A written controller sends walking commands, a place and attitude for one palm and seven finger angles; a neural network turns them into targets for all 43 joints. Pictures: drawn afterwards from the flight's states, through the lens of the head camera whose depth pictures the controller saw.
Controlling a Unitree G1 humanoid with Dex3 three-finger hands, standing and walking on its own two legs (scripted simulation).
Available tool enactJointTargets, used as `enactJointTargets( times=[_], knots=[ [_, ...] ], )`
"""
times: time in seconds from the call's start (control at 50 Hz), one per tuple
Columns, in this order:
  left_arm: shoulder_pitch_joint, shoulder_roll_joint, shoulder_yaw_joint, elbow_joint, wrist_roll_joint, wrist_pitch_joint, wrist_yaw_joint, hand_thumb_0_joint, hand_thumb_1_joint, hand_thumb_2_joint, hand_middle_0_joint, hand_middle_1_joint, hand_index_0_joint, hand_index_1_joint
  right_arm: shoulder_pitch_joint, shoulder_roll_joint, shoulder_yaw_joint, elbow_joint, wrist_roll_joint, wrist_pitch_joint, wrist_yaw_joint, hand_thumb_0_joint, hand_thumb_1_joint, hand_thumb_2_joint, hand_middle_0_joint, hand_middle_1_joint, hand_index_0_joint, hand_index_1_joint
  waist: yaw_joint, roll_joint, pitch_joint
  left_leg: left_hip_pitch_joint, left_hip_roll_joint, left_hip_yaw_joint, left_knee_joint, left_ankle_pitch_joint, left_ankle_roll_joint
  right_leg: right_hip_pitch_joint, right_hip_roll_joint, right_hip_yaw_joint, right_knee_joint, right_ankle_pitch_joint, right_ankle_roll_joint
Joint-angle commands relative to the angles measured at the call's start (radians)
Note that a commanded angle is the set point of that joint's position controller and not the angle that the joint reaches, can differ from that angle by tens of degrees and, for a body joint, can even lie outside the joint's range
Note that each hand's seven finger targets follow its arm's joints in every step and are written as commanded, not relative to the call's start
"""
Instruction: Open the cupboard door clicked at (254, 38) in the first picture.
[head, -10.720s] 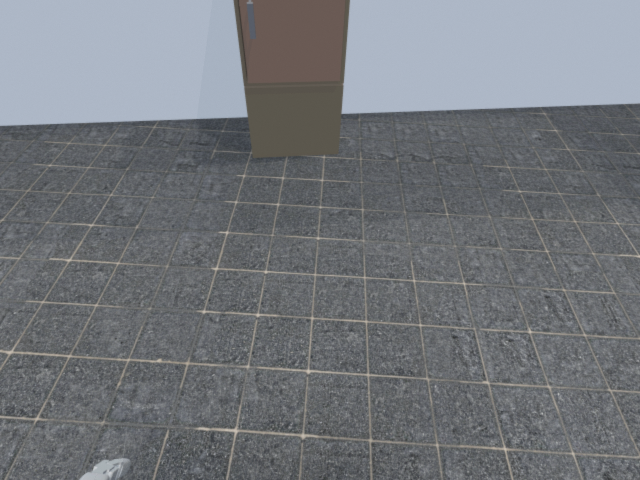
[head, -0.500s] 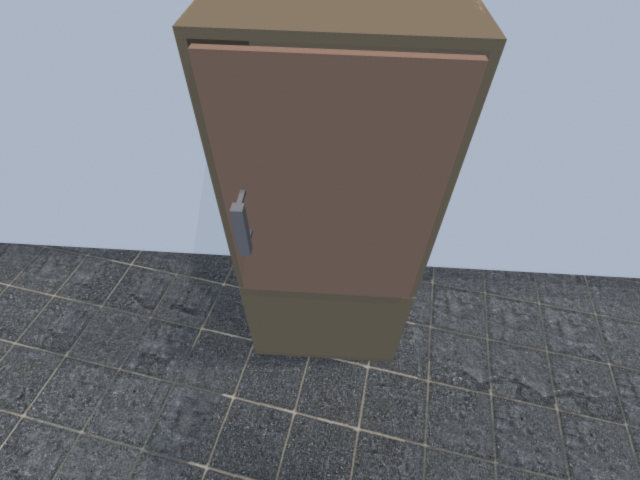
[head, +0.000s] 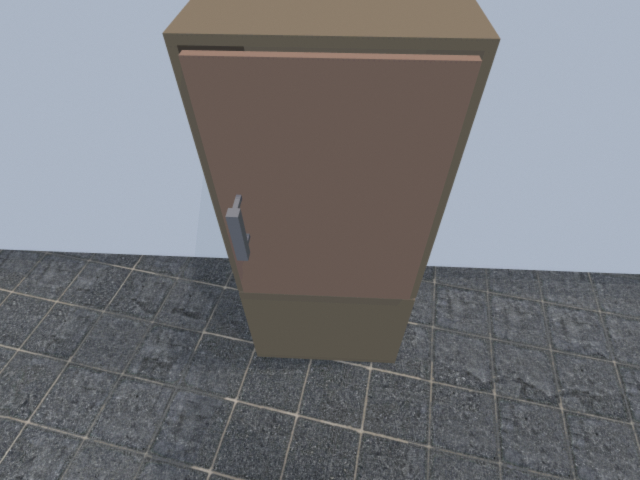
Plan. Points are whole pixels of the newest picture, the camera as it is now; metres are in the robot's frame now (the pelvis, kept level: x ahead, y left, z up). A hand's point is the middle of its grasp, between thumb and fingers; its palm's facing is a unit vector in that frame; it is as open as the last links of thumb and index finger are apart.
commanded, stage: look again from close up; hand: left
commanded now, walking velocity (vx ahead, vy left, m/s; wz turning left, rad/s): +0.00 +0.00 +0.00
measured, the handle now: (240, 227) +0.57 +0.19 -0.08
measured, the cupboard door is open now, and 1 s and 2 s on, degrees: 0 0 0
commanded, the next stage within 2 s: raise the hand with hooked fingers in 0.52 s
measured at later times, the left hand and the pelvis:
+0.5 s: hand out of the picture +0.01 +0.15 -0.17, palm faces +0.01 -0.98 -0.19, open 7.4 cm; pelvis +0.01 -0.02 +0.00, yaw +0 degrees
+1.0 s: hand (216, 455) +0.17 +0.14 -0.06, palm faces -0.04 -1.00 +0.01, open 8.3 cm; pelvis -0.03 -0.03 -0.07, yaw +1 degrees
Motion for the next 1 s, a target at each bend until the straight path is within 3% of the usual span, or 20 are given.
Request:
enactJointTargets(
  times=[0.0, 0.58, 0.6, 0.62, 0.64, 0.66, 0.68, 0.7, 0.72, 0.74, 0.76, 0.78, 0.8, 0.82, 0.84, 0.86, 0.88, 0.92, 0.96, 0.98],
  knots=[
    [0.051, 0.098, 0.016, -0.028, -0.005, -0.018, 0.003, 0.0, 0.9, 0.9, -0.2, -0.3, -0.2, -0.3, 0.051, -0.091, -0.013, -0.023, -0.004, -0.02, -0.009, 0.0, -0.9, -0.9, 0.2, 0.3, 0.2, 0.3, 0.004, -0.015, 0.033, -0.049, 0.145, -0.148, -0.095, 0.112, -0.006, 0.006, -0.113, 0.135, -0.079, 0.154, -0.024],
    [0.032, 0.122, 0.027, -0.03, -0.002, -0.018, 0.001, 0.0, 0.9, 0.9, -0.2, -0.3, -0.2, -0.3, 0.012, -0.102, -0.025, -0.009, -0.004, -0.014, -0.015, 0.0, -0.9, -0.9, 0.2, 0.3, 0.2, 0.3, 0.005, -0.015, 0.033, -0.02, 0.153, -0.133, -0.084, 0.126, -0.018, 0.019, -0.118, 0.146, -0.107, 0.213, -0.029],
    [0.131, 0.127, 0.029, 0.011, 0.006, -0.027, 0.041, 0.0, 0.9, 0.9, -0.2, -0.3, -0.2, -0.3, -0.085, -0.129, -0.035, -0.079, 0.01, -0.012, -0.005, 0.0, -0.9, -0.9, 0.2, 0.3, 0.2, 0.3, 0.042, -0.048, 0.053, -0.106, 0.157, -0.079, 0.135, 0.118, -0.048, 0.017, -0.183, 0.195, -0.094, 0.624, 0.044],
    [-0.616, 0.361, 0.141, -1.49, -0.217, -0.242, 0.019, 0.0, 0.877, 0.89, -0.202, -0.315, -0.202, -0.315, -0.053, -0.306, -0.047, -0.444, 0.061, -0.16, -0.05, 0.0, -0.9, -0.9, 0.2, 0.3, 0.2, 0.3, -0.081, 0.124, -0.457, 0.122, 0.025, -0.145, 0.0, 0.279, -0.024, 0.131, -0.078, 0.142, -0.009, 0.478, -0.002],
    [-0.226, 0.291, 0.142, -1.248, -0.132, -0.19, 0.05, 0.0, 0.853, 0.88, -0.203, -0.33, -0.203, -0.33, -0.149, -0.216, -0.018, -0.398, 0.045, -0.237, -0.079, 0.0, -0.9, -0.9, 0.2, 0.3, 0.2, 0.3, 0.014, 0.287, -0.415, 0.157, 0.048, -0.115, -0.004, 0.461, -0.017, 0.111, -0.023, 0.121, 0.012, 0.307, -0.031],
    [-0.197, 0.225, 0.114, -1.138, -0.157, -0.152, 0.094, 0.0, 0.83, 0.87, -0.205, -0.345, -0.205, -0.345, -0.126, -0.225, -0.039, -0.338, 0.048, -0.258, -0.082, 0.0, -0.9, -0.9, 0.2, 0.3, 0.2, 0.3, -0.02, 0.232, -0.324, 0.09, 0.06, -0.131, 0.01, 0.387, -0.051, 0.023, -0.015, 0.071, 0.014, 0.162, -0.021],
    [0.104, -0.024, -0.016, -0.9, -0.162, -0.065, 0.074, 0.0, 0.807, 0.86, -0.207, -0.36, -0.207, -0.36, -0.09, -0.175, -0.044, -0.328, 0.057, -0.254, -0.068, 0.0, -0.9, -0.9, 0.2, 0.3, 0.2, 0.3, -0.029, 0.108, -0.177, 0.017, 0.077, -0.139, 0.009, 0.337, -0.037, -0.06, -0.014, 0.03, 0.002, 0.135, -0.002],
    [-0.07, 0.02, 0.005, -1.053, -0.206, -0.1, 0.047, 0.0, 0.783, 0.85, -0.208, -0.375, -0.208, -0.375, -0.118, -0.23, -0.043, -0.411, 0.062, -0.266, -0.058, 0.0, -0.9, -0.9, 0.2, 0.3, 0.2, 0.3, -0.044, 0.007, -0.06, -0.063, 0.065, -0.176, 0.034, 0.251, -0.025, -0.112, -0.017, 0.021, -0.003, 0.143, 0.009],
    [-0.094, 0.09, 0.073, -1.039, -0.203, -0.154, 0.019, 0.0, 0.76, 0.84, -0.21, -0.39, -0.21, -0.39, -0.108, -0.259, -0.069, -0.431, 0.048, -0.279, -0.056, 0.0, -0.9, -0.9, 0.2, 0.3, 0.2, 0.3, -0.066, -0.094, -0.067, -0.101, 0.051, -0.164, 0.09, 0.182, -0.018, -0.176, -0.015, 0.018, -0.001, 0.101, 0.016],
    [-0.065, 0.088, 0.094, -0.943, -0.198, -0.215, -0.01, 0.0, 0.737, 0.83, -0.212, -0.405, -0.212, -0.405, -0.102, -0.262, -0.079, -0.444, 0.032, -0.286, -0.053, 0.0, -0.9, -0.9, 0.2, 0.3, 0.2, 0.3, -0.074, -0.2, -0.008, -0.196, 0.039, -0.161, 0.145, 0.109, -0.018, -0.268, -0.015, 0.007, 0.019, 0.025, 0.025],
    [0.028, 0.074, 0.12, -0.798, -0.198, -0.26, -0.049, 0.0, 0.713, 0.82, -0.213, -0.42, -0.213, -0.42, -0.101, -0.263, -0.084, -0.47, 0.029, -0.285, -0.042, 0.0, -0.9, -0.9, 0.2, 0.3, 0.2, 0.3, -0.051, -0.251, 0.027, -0.286, 0.024, -0.159, 0.202, 0.055, -0.022, -0.328, -0.022, 0.017, 0.055, -0.031, 0.025],
    [0.126, 0.045, 0.14, -0.745, -0.219, -0.324, -0.098, 0.0, 0.69, 0.81, -0.215, -0.435, -0.215, -0.435, -0.112, -0.252, -0.088, -0.5, 0.026, -0.286, -0.029, 0.0, -0.9, -0.9, 0.2, 0.3, 0.2, 0.3, -0.01, -0.339, -0.009, -0.376, 0.015, -0.157, 0.252, 0.02, -0.033, -0.342, -0.022, 0.028, 0.111, -0.064, 0.027],
    [0.222, 0.016, 0.135, -0.754, -0.244, -0.396, -0.157, 0.0, 0.667, 0.8, -0.217, -0.45, -0.217, -0.45, -0.141, -0.246, -0.095, -0.539, 0.021, -0.296, -0.015, 0.0, -0.9, -0.9, 0.2, 0.3, 0.2, 0.3, 0.031, -0.361, -0.044, -0.452, 0.006, -0.15, 0.302, 0.0, -0.04, -0.344, -0.026, 0.052, 0.165, -0.056, 0.026],
    [0.299, 0.031, 0.165, -0.766, -0.264, -0.467, -0.217, 0.0, 0.643, 0.79, -0.218, -0.465, -0.218, -0.465, -0.152, -0.244, -0.104, -0.571, 0.018, -0.301, 0.0, 0.0, -0.9, -0.9, 0.2, 0.3, 0.2, 0.3, 0.06, -0.35, -0.115, -0.508, -0.003, -0.14, 0.344, -0.003, -0.05, -0.313, -0.031, 0.068, 0.22, -0.015, 0.024],
    [0.332, 0.038, 0.175, -0.788, -0.283, -0.531, -0.283, 0.0, 0.62, 0.78, -0.22, -0.48, -0.22, -0.48, -0.172, -0.245, -0.109, -0.604, 0.019, -0.304, 0.015, 0.0, -0.9, -0.9, 0.2, 0.3, 0.2, 0.3, 0.076, -0.292, -0.17, -0.551, -0.014, -0.129, 0.385, 0.003, -0.06, -0.289, -0.038, 0.09, 0.271, 0.051, 0.022],
    [0.357, 0.089, 0.233, -0.762, -0.289, -0.582, -0.347, 0.0, 0.597, 0.77, -0.222, -0.495, -0.222, -0.495, -0.163, -0.248, -0.119, -0.624, 0.023, -0.301, 0.035, 0.0, -0.9, -0.9, 0.2, 0.3, 0.2, 0.3, 0.097, -0.157, -0.227, -0.561, -0.025, -0.119, 0.428, 0.037, -0.073, -0.254, -0.053, 0.119, 0.329, 0.138, 0.008],
    [0.329, 0.115, 0.245, -0.784, -0.292, -0.634, -0.409, 0.0, 0.573, 0.76, -0.223, -0.51, -0.223, -0.51, -0.179, -0.251, -0.118, -0.65, 0.025, -0.297, 0.047, 0.0, -0.9, -0.9, 0.2, 0.3, 0.2, 0.3, 0.087, -0.064, -0.253, -0.59, -0.03, -0.111, 0.472, 0.045, -0.079, -0.267, -0.061, 0.135, 0.372, 0.179, -0.001],
    [0.217, 0.197, 0.304, -0.814, -0.288, -0.684, -0.465, 0.0, 0.527, 0.74, -0.227, -0.54, -0.227, -0.54, -0.201, -0.25, -0.12, -0.691, 0.032, -0.284, 0.047, 0.0, -0.9, -0.9, 0.2, 0.3, 0.2, 0.3, 0.075, -0.056, -0.285, -0.71, -0.032, -0.097, 0.562, -0.025, -0.064, -0.334, -0.069, 0.193, 0.41, 0.075, 0.004],
    [0.098, 0.257, 0.354, -0.929, -0.317, -0.674, -0.46, 0.0, 0.48, 0.72, -0.23, -0.57, -0.23, -0.57, -0.214, -0.252, -0.119, -0.74, 0.028, -0.263, 0.036, 0.0, -0.9, -0.9, 0.2, 0.3, 0.2, 0.3, 0.072, -0.077, -0.308, -0.786, -0.029, -0.103, 0.621, -0.081, -0.048, -0.382, -0.063, 0.237, 0.424, -0.069, 0.01],
    [0.016, 0.254, 0.346, -1.015, -0.329, -0.675, -0.45, 0.0, 0.457, 0.71, -0.232, -0.585, -0.232, -0.585, -0.229, -0.248, -0.117, -0.775, 0.029, -0.26, 0.029, 0.0, -0.9, -0.9, 0.2, 0.3, 0.2, 0.3, 0.062, -0.044, -0.343, -0.797, -0.025, -0.105, 0.643, -0.1, -0.041, -0.405, -0.06, 0.255, 0.425, -0.145, 0.013]
  ],
)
